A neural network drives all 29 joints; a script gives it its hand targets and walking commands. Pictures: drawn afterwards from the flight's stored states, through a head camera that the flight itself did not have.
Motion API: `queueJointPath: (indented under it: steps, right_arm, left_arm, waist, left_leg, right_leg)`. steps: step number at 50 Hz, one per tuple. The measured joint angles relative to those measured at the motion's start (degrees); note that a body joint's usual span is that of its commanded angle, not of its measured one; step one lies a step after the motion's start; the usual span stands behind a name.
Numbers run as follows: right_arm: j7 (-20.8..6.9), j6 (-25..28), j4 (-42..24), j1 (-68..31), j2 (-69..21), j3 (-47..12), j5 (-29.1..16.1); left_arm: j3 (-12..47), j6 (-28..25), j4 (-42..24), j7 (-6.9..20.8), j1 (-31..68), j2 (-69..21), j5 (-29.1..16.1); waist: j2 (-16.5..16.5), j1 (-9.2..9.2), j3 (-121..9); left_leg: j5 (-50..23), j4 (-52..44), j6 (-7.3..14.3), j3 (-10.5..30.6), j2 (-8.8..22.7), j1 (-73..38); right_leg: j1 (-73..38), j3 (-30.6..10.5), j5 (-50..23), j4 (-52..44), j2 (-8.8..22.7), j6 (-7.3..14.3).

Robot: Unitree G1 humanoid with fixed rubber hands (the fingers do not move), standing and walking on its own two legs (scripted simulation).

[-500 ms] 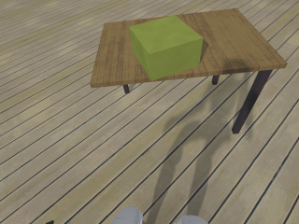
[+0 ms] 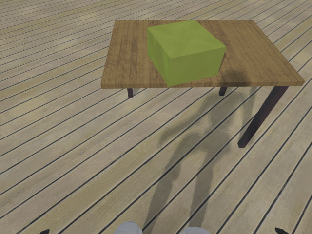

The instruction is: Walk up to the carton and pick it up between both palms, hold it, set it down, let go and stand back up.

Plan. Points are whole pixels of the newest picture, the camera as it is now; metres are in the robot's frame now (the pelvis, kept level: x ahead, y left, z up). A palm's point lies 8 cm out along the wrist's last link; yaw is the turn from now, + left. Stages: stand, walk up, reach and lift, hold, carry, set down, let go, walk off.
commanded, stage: walk up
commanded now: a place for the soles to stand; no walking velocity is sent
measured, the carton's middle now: (182, 51) +0.87 -0.12 -0.01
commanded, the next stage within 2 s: none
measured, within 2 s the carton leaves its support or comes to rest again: neither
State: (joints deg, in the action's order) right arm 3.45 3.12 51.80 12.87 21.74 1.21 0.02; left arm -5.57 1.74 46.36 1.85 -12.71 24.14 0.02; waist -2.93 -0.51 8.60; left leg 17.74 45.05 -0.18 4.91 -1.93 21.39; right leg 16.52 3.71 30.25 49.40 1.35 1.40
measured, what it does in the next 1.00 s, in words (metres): stands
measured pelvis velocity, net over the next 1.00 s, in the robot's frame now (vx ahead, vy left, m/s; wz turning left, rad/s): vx -0.01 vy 0.01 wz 0.02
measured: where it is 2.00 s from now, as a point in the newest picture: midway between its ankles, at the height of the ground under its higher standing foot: outside the picture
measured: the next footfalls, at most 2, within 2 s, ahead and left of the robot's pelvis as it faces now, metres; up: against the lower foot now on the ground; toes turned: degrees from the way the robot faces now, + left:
none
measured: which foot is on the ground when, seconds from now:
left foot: down 0.00-1.00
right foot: down 0.00-1.00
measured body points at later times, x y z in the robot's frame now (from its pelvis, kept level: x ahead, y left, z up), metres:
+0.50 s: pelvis +0.00 -0.01 +0.00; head +0.03 -0.01 +0.45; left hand +0.10 +0.31 -0.10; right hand +0.10 -0.32 -0.11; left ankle +0.04 +0.15 -0.69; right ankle +0.01 -0.10 -0.70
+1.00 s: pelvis -0.01 +0.01 +0.00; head +0.00 +0.02 +0.45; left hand +0.09 +0.33 -0.10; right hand +0.07 -0.31 -0.11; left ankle +0.03 +0.16 -0.70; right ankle +0.01 -0.09 -0.70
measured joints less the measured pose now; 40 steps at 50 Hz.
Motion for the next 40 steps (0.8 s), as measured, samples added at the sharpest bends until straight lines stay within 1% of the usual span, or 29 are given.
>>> queueJointPath:
  steps: [2, 3, 6, 10, 11, 13, 14, 17, 19, 21, 23, 24, 27, 28, 29, 31, 32, 33, 35, 36, 38, 40]
  right_arm:
    - [-0.01, -0.16, 0.01, -0.97, 0.0, 0.0, 0.0]
    - [-0.01, -0.24, 0.02, -1.2, 0.0, 0.0, 0.0]
    - [-0.01, -0.27, 0.03, -1.32, 0.01, 0.0, 0.0]
    - [-0.13, -0.27, 0.02, -1.2, 0.03, -0.01, 0.0]
    - [-0.13, -0.17, 0.0, -1.12, 0.04, -0.01, 0.0]
    - [-0.18, 0.11, 0.02, -1.05, 0.02, 0.0, 0.0]
    - [-0.18, 0.13, 0.03, -0.99, 0.02, 0.0, 0.0]
    - [-0.17, 0.18, 0.02, -0.99, 0.02, 0.0, 0.0]
    - [-0.17, 0.15, 0.02, -1.18, 0.02, 0.0, 0.0]
    - [-0.17, 0.09, 0.03, -1.33, 0.02, 0.0, 0.0]
    - [-0.17, -0.08, 0.04, -1.35, 0.01, 0.0, 0.0]
    - [-0.17, -0.1, 0.03, -1.34, 0.02, 0.0, 0.0]
    - [-0.18, -0.1, 0.02, -1.32, 0.03, 0.0, 0.0]
    - [-0.18, -0.1, 0.01, -1.3, 0.05, -0.01, 0.0]
    - [-0.18, 0.02, 0.01, -1.26, 0.04, 0.0, 0.0]
    - [-0.18, 0.33, 0.02, -1.0, 0.03, 0.0, 0.0]
    - [-0.18, 0.39, 0.02, -0.86, 0.03, 0.0, 0.0]
    - [-0.18, 0.4, 0.02, -0.85, 0.03, 0.0, 0.0]
    - [-0.18, 0.4, 0.02, -0.87, 0.02, 0.0, 0.0]
    - [-0.18, 0.4, 0.02, -0.93, 0.02, 0.0, 0.0]
    - [-0.18, 0.24, 0.03, -1.01, 0.02, 0.0, 0.0]
    - [-0.18, -0.29, 0.06, -1.02, 0.01, 0.0, 0.0]
  left_arm:
    - [-0.42, 0.0, 0.45, -0.15, -0.27, 0.07, 0.0]
    - [-0.42, -0.09, 0.52, -0.21, -0.54, 0.06, 0.0]
    - [0.19, -0.55, 0.61, -0.14, -0.67, -0.26, 0.0]
    - [1.4, -1.39, 0.61, -0.18, -0.38, -1.1, 0.01]
    - [1.7, -1.42, 0.61, -0.19, -0.31, -1.28, 0.01]
    - [1.96, -1.36, 0.62, -0.26, 0.24, -1.34, 0.0]
    - [1.95, -1.12, 0.64, -0.38, 0.52, -1.33, 0.0]
    - [1.69, -0.75, 0.62, -0.73, 1.21, -1.05, 0.0]
    - [1.4, -0.76, 0.63, -0.78, 1.23, -0.99, 0.0]
    - [1.33, -1.03, 0.62, -0.57, 1.23, -1.04, 0.0]
    - [1.38, -1.33, 0.62, -0.38, 1.23, -1.17, 0.0]
    - [1.42, -1.46, 0.62, -0.43, 1.23, -1.22, 0.0]
    - [1.7, -1.66, 0.62, -0.59, 1.24, -1.34, 0.0]
    - [1.79, -1.66, 0.62, -0.59, 1.24, -1.38, 0.0]
    - [1.79, -1.62, 0.63, -0.52, 1.3, -1.39, 0.0]
    - [1.68, -1.12, 0.65, -0.51, 1.61, -1.37, 0.0]
    - [1.67, -0.79, 0.65, -0.53, 1.71, -1.32, 0.0]
    - [1.67, -0.61, 0.64, -0.52, 1.76, -1.14, 0.0]
    - [1.35, -0.58, 0.63, -0.31, 1.75, -0.53, 0.0]
    - [0.98, -0.57, 0.64, -0.22, 1.68, -0.36, 0.0]
    - [0.54, -0.67, 0.66, -0.11, 1.37, -0.24, 0.0]
    - [0.48, -0.95, 0.66, 0.03, 1.1, -0.4, 0.0]
  waist:
    - [0.15, 0.01, -0.1]
    - [0.14, 0.01, -0.25]
    - [0.38, 0.0, -0.27]
    - [1.53, 0.04, -0.45]
    - [1.93, 0.06, -0.49]
    - [1.88, 0.02, 0.02]
    - [1.81, 0.02, 0.09]
    - [1.66, 0.02, 0.09]
    - [1.69, 0.02, 0.07]
    - [1.7, 0.01, 0.06]
    - [1.7, 0.0, 0.07]
    - [1.71, 0.01, 0.07]
    - [1.78, 0.03, 0.05]
    - [1.85, 0.05, 0.03]
    - [1.88, 0.04, 0.0]
    - [1.53, 0.02, 0.21]
    - [1.45, 0.03, 0.14]
    - [1.39, 0.02, 0.13]
    - [1.02, 0.02, 0.14]
    - [0.9, 0.01, 0.08]
    - [0.82, 0.01, -0.14]
    - [0.81, 0.0, -0.14]
  left_leg:
    - [-0.01, 0.0, -0.4, 0.04, 0.57, -0.01]
    - [0.55, 0.16, 0.28, 0.02, 0.63, -0.01]
    - [5.03, 3.17, 1.49, 0.0, 0.36, 0.0]
    - [5.26, 3.19, 2.23, 0.04, 0.47, -0.23]
    - [2.65, 0.99, 2.44, 0.07, 0.59, -0.87]
    - [1.73, 0.2, -0.03, 0.01, 0.56, -0.98]
    - [2.15, 0.2, -0.78, 0.02, 0.55, -0.98]
    - [2.73, 0.2, -0.76, 0.03, 0.72, -0.97]
    - [2.72, 0.23, -0.85, 0.03, 0.96, -0.97]
    - [3.04, 0.81, 0.12, 0.0, 0.89, -0.98]
    - [7.06, 3.44, 1.47, -0.01, 0.53, -0.99]
    - [8.14, 4.41, 1.77, 0.01, 0.5, -0.97]
    - [8.51, 4.15, 2.7, 0.04, 0.52, -1.09]
    - [6.4, 2.15, 2.86, 0.07, 0.54, -1.61]
    - [3.75, 0.2, 2.62, 0.06, 0.64, -2.07]
    - [2.86, 0.24, 0.0, 0.03, 0.56, -2.1]
    - [2.96, 0.24, -0.24, 0.04, 0.61, -2.1]
    - [3.04, 0.24, -0.11, 0.05, 0.76, -2.1]
    - [3.04, 0.24, -0.1, 0.04, 1.01, -2.04]
    - [3.0, 0.24, -0.3, 0.04, 1.21, -2.04]
    - [2.96, 0.39, -0.46, 0.03, 1.44, -2.05]
    - [5.67, 1.9, 0.74, 0.0, 1.15, -1.96]
  right_leg:
    - [-0.1, 0.04, -5.27, -1.48, -0.56, 0.48]
    - [-0.12, 0.03, -5.82, -1.54, -0.71, 0.8]
    - [-0.48, 0.0, -4.71, -1.6, -0.51, 1.39]
    - [0.53, 0.12, -4.43, -1.58, -0.19, 1.21]
    - [0.88, 0.2, -4.41, -1.5, -0.26, 1.03]
    - [1.25, 0.13, -4.34, -1.08, 0.01, 0.65]
    - [1.25, 0.14, -4.35, -1.08, 0.03, 0.55]
    - [1.27, 0.14, -2.92, -1.08, -0.17, 0.41]
    - [1.26, 0.14, -5.47, -1.6, -0.43, 0.82]
    - [1.03, 0.12, -5.02, -1.61, -0.52, 1.34]
    - [0.7, 0.1, -4.67, -1.6, -0.26, 1.53]
    - [0.68, 0.11, -4.67, -1.61, -0.09, 1.51]
    - [1.06, 0.2, -4.95, -1.61, 0.42, 1.21]
    - [1.29, 0.25, -5.01, -1.48, 0.52, 0.97]
    - [1.68, 0.24, -4.98, -1.09, 0.57, 0.68]
    - [1.81, 0.21, -4.16, -0.48, 0.78, 0.26]
    - [1.89, 0.22, -1.88, -0.09, 0.65, 0.05]
    - [1.93, 0.22, 0.06, 0.36, 0.47, 0.0]
    - [1.9, 0.21, 0.53, 0.41, 0.26, 0.0]
    - [1.86, 0.2, -1.28, -0.13, 0.06, 0.1]
    - [1.62, 0.2, -7.14, -1.54, -0.24, 0.87]
    - [1.19, 0.18, -7.01, -1.57, -0.2, 1.28]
